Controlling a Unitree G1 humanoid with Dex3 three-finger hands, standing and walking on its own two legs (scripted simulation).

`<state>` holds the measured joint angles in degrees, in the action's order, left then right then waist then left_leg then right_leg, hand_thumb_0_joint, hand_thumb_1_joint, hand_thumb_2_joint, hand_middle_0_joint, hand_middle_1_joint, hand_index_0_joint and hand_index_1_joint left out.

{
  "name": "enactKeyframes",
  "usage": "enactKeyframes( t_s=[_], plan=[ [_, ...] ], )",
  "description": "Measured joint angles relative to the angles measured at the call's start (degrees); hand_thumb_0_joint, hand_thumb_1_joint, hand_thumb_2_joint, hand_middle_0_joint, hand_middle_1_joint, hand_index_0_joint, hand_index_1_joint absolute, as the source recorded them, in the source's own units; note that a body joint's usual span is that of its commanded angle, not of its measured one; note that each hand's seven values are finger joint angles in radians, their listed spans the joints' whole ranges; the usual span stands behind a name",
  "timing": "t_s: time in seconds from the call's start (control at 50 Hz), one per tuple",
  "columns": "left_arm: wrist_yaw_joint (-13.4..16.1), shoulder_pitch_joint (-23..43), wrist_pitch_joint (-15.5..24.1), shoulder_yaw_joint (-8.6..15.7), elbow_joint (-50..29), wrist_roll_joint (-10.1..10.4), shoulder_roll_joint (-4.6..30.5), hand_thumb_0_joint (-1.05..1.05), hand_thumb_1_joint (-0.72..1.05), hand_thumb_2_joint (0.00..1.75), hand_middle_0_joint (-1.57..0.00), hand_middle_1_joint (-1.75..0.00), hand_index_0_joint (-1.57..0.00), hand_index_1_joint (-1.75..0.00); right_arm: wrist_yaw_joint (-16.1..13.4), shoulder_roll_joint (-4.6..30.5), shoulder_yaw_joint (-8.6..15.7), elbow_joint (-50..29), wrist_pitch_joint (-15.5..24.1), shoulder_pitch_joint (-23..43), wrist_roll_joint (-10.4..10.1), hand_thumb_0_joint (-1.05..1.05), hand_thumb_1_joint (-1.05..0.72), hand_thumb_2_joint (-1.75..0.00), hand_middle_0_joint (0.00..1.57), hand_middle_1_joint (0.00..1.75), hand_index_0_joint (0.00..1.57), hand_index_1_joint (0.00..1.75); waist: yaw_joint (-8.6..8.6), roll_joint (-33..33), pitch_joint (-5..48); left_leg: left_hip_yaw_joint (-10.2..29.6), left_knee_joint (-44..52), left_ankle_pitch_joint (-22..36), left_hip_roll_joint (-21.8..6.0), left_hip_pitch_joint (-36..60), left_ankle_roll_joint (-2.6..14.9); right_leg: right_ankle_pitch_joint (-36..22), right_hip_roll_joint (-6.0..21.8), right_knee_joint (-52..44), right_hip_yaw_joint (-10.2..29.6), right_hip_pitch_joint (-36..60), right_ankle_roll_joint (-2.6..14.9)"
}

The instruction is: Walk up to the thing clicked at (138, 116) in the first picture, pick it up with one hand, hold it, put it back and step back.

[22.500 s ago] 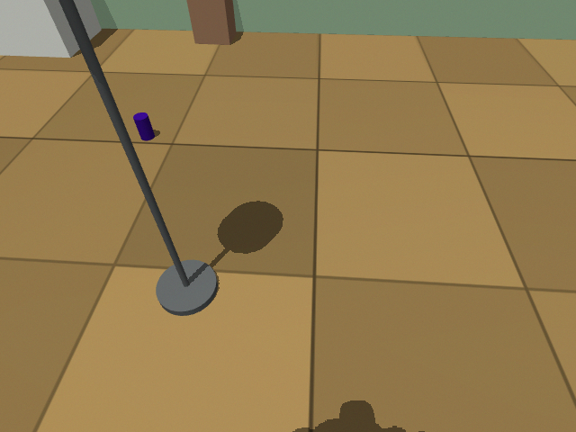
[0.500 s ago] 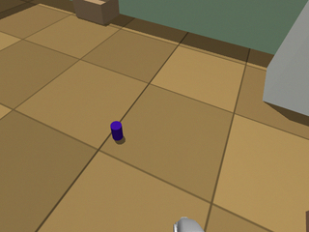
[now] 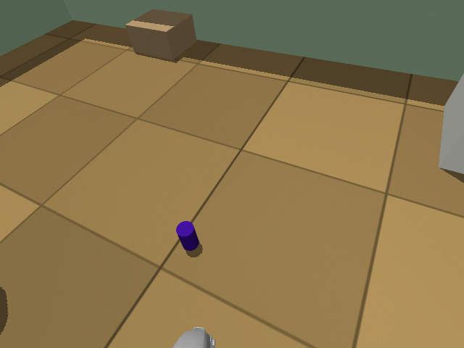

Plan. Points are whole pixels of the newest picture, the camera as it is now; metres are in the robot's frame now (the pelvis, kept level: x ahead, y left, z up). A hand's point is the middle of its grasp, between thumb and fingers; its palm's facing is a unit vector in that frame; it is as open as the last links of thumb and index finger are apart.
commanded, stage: walk up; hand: left
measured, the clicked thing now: (187, 236) +0.71 +0.29 -0.71
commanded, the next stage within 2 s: none
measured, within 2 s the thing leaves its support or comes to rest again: neither
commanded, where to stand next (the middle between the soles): +0.35 +0.05 m, yaw +0 degrees
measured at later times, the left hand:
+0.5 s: hand (93, 320) +0.21 +0.32 -0.15, palm faces -0.01 -0.94 -0.34, open 7.3 cm
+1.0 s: hand (113, 257) +0.35 +0.31 -0.14, palm faces -0.04 -0.90 -0.44, open 7.3 cm
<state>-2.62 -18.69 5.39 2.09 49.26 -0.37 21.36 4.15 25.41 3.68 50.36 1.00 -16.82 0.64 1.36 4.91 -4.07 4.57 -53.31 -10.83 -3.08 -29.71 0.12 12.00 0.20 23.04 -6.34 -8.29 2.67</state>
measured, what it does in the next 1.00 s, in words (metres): walks ahead: left foot, then right foot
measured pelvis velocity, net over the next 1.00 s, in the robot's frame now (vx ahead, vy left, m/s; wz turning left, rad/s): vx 0.28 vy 0.04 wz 0.00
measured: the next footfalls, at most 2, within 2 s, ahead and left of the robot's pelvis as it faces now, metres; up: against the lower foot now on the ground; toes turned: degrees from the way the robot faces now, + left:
left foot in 0.22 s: +0.23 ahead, +0.16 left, +0.00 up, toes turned +6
right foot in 0.66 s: +0.37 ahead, -0.08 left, +0.00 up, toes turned -2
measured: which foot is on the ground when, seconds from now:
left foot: up 0.00-0.20, down 0.22-0.70, up 0.72-1.00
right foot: down 0.00-0.26, up 0.28-0.64, down 0.66-1.00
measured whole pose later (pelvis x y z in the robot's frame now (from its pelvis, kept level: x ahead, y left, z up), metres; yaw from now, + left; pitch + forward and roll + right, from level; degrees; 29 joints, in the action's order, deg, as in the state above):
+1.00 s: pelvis +0.28 +0.04 -0.02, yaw +0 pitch -3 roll +0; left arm -0.4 -15.7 3.1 0.7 48.6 -1.0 22.3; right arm 1.8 23.9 2.6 51.4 -0.6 -14.6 0.7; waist 1.3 3.7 -6.0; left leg 1.0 -43.0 -19.1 -3.2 -22.7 -0.2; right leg 13.7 1.9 34.1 -2.6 -17.6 0.9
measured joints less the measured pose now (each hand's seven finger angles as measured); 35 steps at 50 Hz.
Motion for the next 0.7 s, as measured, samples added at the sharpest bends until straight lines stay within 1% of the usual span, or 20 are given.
enactKeyframes(
  t_s=[0.04, 0.1, 0.16, 0.2, 0.22, 0.24, 0.26, 0.28, 0.3, 0.32, 0.36, 0.42, 0.48, 0.52, 0.58, 0.62, 0.66, 0.68, 0.7],
  plan=[
    [0.06, -0.72, -0.03, 0.36, -0.16, -0.21, 0.32, 0.00, 0.90, 0.90, -0.20, -0.30, -0.21, -0.30, 0.28, -0.07, 0.23, 0.37, -0.36, -0.10, 0.39, 0.01, -0.91, -0.90, 0.20, 0.29, 0.20, 0.30, 0.13, -0.23, 0.01, -0.26, 4.26, 1.05, -0.30, -0.37, -0.43, 0.85, -0.33, -0.92, -0.70, 1.58, -0.18],
    [0.10, -1.57, -0.12, 0.95, -0.41, -0.36, 1.23, 0.00, 0.90, 0.90, -0.20, -0.30, -0.21, -0.30, 0.73, -0.49, 0.21, 0.65, -0.51, 0.12, 1.01, 0.01, -0.91, -0.90, 0.20, 0.29, 0.20, 0.30, 0.56, -1.20, -0.50, -2.09, 11.63, 1.76, -1.18, 0.87, -0.32, 3.20, -0.48, -0.32, -1.35, 3.25, -0.55],
    [0.21, -2.08, -0.45, 1.20, -0.29, -0.32, 2.28, 0.00, 0.90, 0.90, -0.20, -0.30, -0.21, -0.30, 1.08, -0.97, 0.13, 0.54, -0.21, 0.73, 1.25, 0.01, -0.91, -0.90, 0.20, 0.29, 0.20, 0.30, 0.76, -2.32, -0.89, -4.18, 17.39, 1.78, -1.74, 3.44, 0.66, 6.80, -0.23, 2.25, -2.07, 4.29, -1.40],
    [0.28, -2.56, -0.76, 1.10, -0.19, -0.20, 2.90, 0.00, 0.90, 0.90, -0.20, -0.30, -0.21, -0.30, 1.16, -1.20, 0.07, 0.24, 0.13, 1.15, 1.30, 0.01, -0.91, -0.90, 0.20, 0.29, 0.20, 0.30, 0.91, -3.18, -0.64, -5.60, 20.04, 1.41, -1.45, 6.02, 1.52, 9.91, 0.35, 5.04, -2.30, 4.56, -2.21],
    [0.35, -2.78, -0.96, 1.02, -0.11, -0.15, 3.31, 0.00, 0.90, 0.90, -0.20, -0.30, -0.21, -0.30, 1.06, -1.47, 0.10, 0.06, 0.47, 1.51, 1.35, 0.01, -0.91, -0.90, 0.20, 0.29, 0.20, 0.30, 0.83, -4.12, -0.58, -6.13, 20.78, 2.39, -0.71, 7.10, 1.52, 11.90, 1.24, 7.28, -2.25, 4.36, -2.66],
    [0.51, -2.61, -1.31, 1.02, 0.16, -0.09, 3.75, 0.00, 0.90, 0.90, -0.20, -0.30, -0.21, -0.30, 0.84, -2.10, 0.11, -0.13, 0.93, 2.25, 1.49, 0.01, -0.91, -0.90, 0.20, 0.29, 0.20, 0.30, 0.89, -6.02, -1.14, -7.17, 19.93, 1.86, 0.60, 7.70, 1.30, 13.71, 3.05, 11.06, -1.56, 3.53, -2.27],
    [0.72, -2.38, -1.78, 0.92, 0.41, 0.13, 3.59, 0.00, 0.90, 0.90, -0.20, -0.30, -0.21, -0.30, 0.61, -2.24, 0.03, -0.93, 1.51, 2.73, 1.76, 0.01, -0.91, -0.90, 0.20, 0.29, 0.20, 0.30, 0.97, -6.88, -1.56, -8.04, 18.49, 0.40, 1.23, 7.90, 1.32, 13.55, 4.05, 17.15, -0.17, 1.26, -1.51],
    [0.91, -2.17, -2.23, 0.67, 0.64, 0.37, 3.05, 0.00, 0.90, 0.90, -0.20, -0.30, -0.21, -0.30, 0.31, -2.17, -0.04, -1.89, 2.06, 3.05, 1.64, 0.01, -0.91, -0.90, 0.20, 0.29, 0.20, 0.30, 0.61, -6.59, -1.82, -8.15, 17.17, -1.06, 1.16, 8.08, 1.47, 14.27, 3.38, 23.95, 1.69, -1.50, -1.06],
    [1.05, -1.87, -2.63, 0.24, 0.98, 0.38, 2.62, 0.00, 0.90, 0.90, -0.20, -0.30, -0.21, -0.30, 0.05, -2.25, -0.06, -2.64, 2.49, 3.21, 1.12, 0.01, -0.91, -0.90, 0.20, 0.29, 0.20, 0.30, 0.04, -6.03, -1.94, -7.87, 16.74, -2.03, 0.91, 8.67, 1.70, 15.51, 2.18, 30.17, 3.13, -4.22, -0.67],
    [1.08, -1.54, -2.92, -0.25, 1.24, 0.37, 2.46, 0.01, 0.91, 0.90, -0.20, -0.30, -0.21, -0.30, -0.24, -2.52, -0.14, -3.19, 2.72, 3.19, 0.61, 0.01, -0.91, -0.90, 0.20, 0.29, 0.20, 0.30, -0.45, -5.73, -1.94, -7.64, 17.22, -2.47, 0.77, 9.68, 1.88, 15.54, 1.24, 35.09, 4.29, -6.85, -0.42],
    [0.83, -1.00, -2.96, -0.70, 1.26, 0.64, 2.62, 0.01, 0.91, 0.90, -0.20, -0.30, -0.21, -0.30, -0.84, -3.31, -0.68, -3.85, 2.89, 2.77, 0.01, 0.01, -0.91, -0.90, 0.20, 0.29, 0.20, 0.30, -0.97, -6.20, -1.84, -7.76, 19.98, -2.26, 1.05, 12.54, 1.79, 13.03, 0.63, 39.45, 6.56, -11.24, -0.15],
    [0.39, -0.35, -2.68, -0.46, 0.55, 1.02, 3.02, 0.01, 0.91, 0.90, -0.20, -0.30, -0.21, -0.30, -1.22, -3.98, -1.44, -4.15, 3.18, 1.54, -0.36, 0.01, -0.90, -0.90, 0.20, 0.29, 0.20, 0.30, -1.08, -7.25, -1.62, -8.33, 23.77, -2.02, 1.91, 16.38, 1.97, 8.57, 1.86, 38.44, 8.52, -16.21, -0.64],
    [0.05, -0.12, -2.72, -0.04, 0.44, 0.92, 3.15, 0.00, 0.91, 0.90, -0.20, -0.30, -0.21, -0.30, -1.30, -4.03, -1.63, -4.14, 2.98, 0.49, -0.13, 0.01, -0.90, -0.90, 0.21, 0.30, 0.20, 0.30, -1.07, -7.61, -1.46, -9.15, 25.84, -2.80, 2.56, 19.47, 2.05, 4.68, 3.37, 33.89, 9.00, -18.99, -1.87],
    [-0.20, -0.13, -2.85, 0.09, 0.78, 0.68, 2.99, 0.00, 0.91, 0.90, -0.20, -0.30, -0.21, -0.30, -1.21, -3.69, -1.53, -4.19, 2.77, -0.12, 0.10, 0.01, -0.90, -0.90, 0.21, 0.30, 0.20, 0.30, -1.18, -7.30, -1.22, -9.79, 26.62, -3.67, 2.83, 21.03, 2.18, 3.37, 4.33, 29.09, 8.23, -19.69, -2.63],
    [-0.47, -0.19, -2.59, 0.10, 1.42, 0.37, 2.57, 0.00, 0.91, 0.90, -0.20, -0.30, -0.21, -0.30, -0.88, -2.63, -1.14, -4.50, 2.19, -0.78, 0.58, 0.01, -0.90, -0.90, 0.21, 0.30, 0.20, 0.30, -1.64, -6.04, -1.09, -10.57, 26.12, -5.82, 2.87, 22.36, 2.10, 1.38, 5.14, 20.79, 6.24, -18.88, -3.10],
    [-0.29, -0.14, -2.18, 0.16, 1.78, 0.13, 2.44, 0.00, 0.91, 0.90, -0.20, -0.30, -0.21, -0.30, -0.85, -1.93, -0.90, -4.62, 1.67, -1.08, 0.69, 0.01, -0.90, -0.90, 0.21, 0.30, 0.20, 0.30, -2.01, -5.11, -1.11, -10.89, 24.33, -7.92, 2.77, 22.44, 1.53, -0.08, 4.76, 16.21, 5.49, -17.36, -3.03],
    [0.27, -0.08, -1.45, 0.26, 1.83, -0.11, 2.60, 0.00, 0.91, 0.90, -0.20, -0.30, -0.21, -0.30, -1.02, -1.42, -0.80, -4.61, 0.97, -1.48, 0.46, 0.01, -0.90, -0.90, 0.21, 0.30, 0.20, 0.30, -2.19, -4.24, -1.19, -10.84, 20.49, -11.07, 2.40, 21.74, 0.59, -3.32, 3.64, 10.96, 4.70, -14.27, -2.60],
    [0.80, 0.46, -0.98, 0.43, 2.08, -0.25, 2.09, 0.00, 0.91, 0.90, -0.20, -0.30, -0.21, -0.30, -1.27, -0.94, -0.68, -4.23, 0.60, -1.33, 0.17, 0.01, -0.90, -0.90, 0.21, 0.30, 0.20, 0.30, -1.93, -2.56, -1.68, -10.48, 17.16, -13.06, 1.06, 20.92, 0.71, -3.38, 2.33, 10.56, 4.05, -13.42, -2.16],
    [1.28, 1.03, -0.59, 0.47, 2.00, -0.39, 1.55, 0.00, 0.91, 0.90, -0.20, -0.30, -0.21, -0.30, -1.62, -0.75, -0.57, -3.64, 0.09, -0.83, -0.12, 0.01, -0.90, -0.90, 0.21, 0.30, 0.20, 0.30, -1.75, -0.94, -2.31, -9.36, 12.87, -13.68, -0.04, 19.40, 1.53, -2.35, 1.24, 11.46, 3.32, -13.22, -1.75]
  ],
)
